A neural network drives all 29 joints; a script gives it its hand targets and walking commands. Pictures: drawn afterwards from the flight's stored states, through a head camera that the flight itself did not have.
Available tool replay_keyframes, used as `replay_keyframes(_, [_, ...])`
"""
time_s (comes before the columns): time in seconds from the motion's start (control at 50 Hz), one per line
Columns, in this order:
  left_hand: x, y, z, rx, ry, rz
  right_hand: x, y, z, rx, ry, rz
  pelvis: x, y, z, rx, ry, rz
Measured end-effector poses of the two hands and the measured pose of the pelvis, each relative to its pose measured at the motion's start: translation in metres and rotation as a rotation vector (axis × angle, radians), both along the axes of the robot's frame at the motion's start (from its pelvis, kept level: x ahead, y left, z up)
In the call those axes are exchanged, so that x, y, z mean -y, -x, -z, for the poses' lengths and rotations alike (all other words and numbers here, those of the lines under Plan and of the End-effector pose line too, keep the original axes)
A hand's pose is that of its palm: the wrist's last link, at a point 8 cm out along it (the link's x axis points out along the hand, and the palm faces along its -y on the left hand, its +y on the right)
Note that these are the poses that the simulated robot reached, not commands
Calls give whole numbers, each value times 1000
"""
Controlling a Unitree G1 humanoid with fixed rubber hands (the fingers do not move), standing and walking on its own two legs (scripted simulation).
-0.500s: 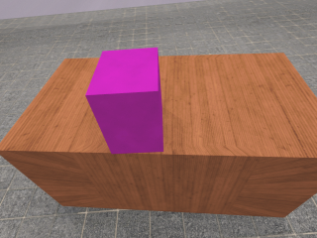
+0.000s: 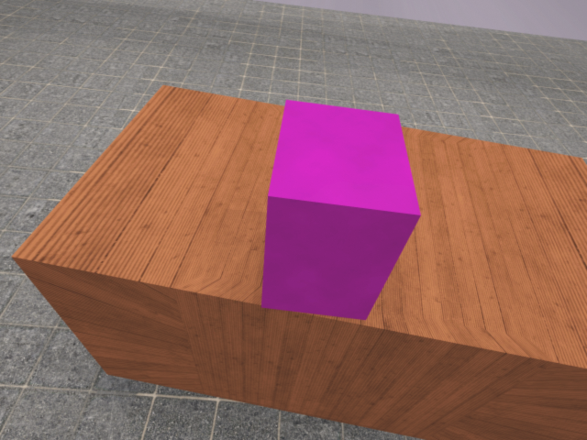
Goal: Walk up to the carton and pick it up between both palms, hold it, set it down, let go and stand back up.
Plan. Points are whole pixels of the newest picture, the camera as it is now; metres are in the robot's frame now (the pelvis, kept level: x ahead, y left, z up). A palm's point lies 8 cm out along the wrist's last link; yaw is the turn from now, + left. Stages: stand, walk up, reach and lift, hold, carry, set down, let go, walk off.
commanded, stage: walk up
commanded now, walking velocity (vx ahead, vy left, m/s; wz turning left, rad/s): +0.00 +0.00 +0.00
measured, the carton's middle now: (327, 214) +0.52 -0.04 +0.01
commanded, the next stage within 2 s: none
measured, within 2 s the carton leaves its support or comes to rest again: neither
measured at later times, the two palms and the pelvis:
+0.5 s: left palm out of the picture -0.03 +0.22 -0.15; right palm out of the picture -0.02 -0.23 -0.13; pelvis +0.00 +0.01 +0.00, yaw -2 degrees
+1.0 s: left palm out of the picture +0.14 +0.22 -0.15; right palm out of the picture +0.04 -0.20 -0.15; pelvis +0.09 +0.00 -0.01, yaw -1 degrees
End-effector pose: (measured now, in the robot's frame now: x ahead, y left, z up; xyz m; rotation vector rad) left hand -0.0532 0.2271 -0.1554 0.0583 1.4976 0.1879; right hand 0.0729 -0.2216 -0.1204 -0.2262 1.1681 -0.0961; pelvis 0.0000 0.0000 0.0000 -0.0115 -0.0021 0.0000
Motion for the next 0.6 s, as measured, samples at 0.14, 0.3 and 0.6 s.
replay_keyframes(0.14, [-6, -44, -3, 89, -16, 42, -16, 8, 8, -11, -15, 32, -13, 1, 0, 3, -15, 1])
replay_keyframes(0.3, [2, -42, -14, 114, -47, 56, -13, 38, 26, -79, -64, 84, -10, 8, 0, 19, -19, 6])
replay_keyframes(0.6, [-19, -20, 3, -21, -1, 53, 1, 81, 10, -207, 38, 149, -21, -22, 4, 21, 9, 30])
